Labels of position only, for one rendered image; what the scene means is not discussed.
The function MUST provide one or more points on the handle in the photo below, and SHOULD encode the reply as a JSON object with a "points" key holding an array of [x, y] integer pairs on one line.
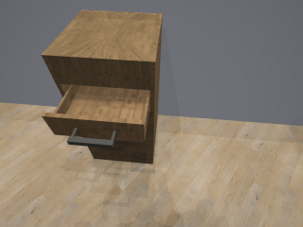
{"points": [[91, 142]]}

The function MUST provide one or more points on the cabinet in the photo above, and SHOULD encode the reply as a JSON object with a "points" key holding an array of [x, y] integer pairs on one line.
{"points": [[113, 49]]}

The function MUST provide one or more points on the drawer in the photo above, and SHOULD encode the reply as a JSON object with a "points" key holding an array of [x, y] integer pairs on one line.
{"points": [[99, 111]]}

